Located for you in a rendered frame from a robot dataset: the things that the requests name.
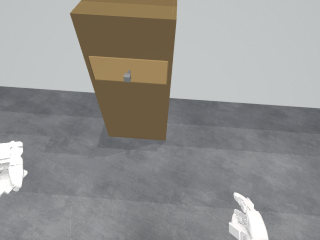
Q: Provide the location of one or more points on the cabinet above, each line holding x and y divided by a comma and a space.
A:
131, 29

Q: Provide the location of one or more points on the left robot hand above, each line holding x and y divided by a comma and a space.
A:
11, 166

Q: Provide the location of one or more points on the drawer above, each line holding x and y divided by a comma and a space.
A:
141, 70

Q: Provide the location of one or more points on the right robot hand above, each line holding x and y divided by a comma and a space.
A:
252, 224

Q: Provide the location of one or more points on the handle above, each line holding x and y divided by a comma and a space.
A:
127, 76

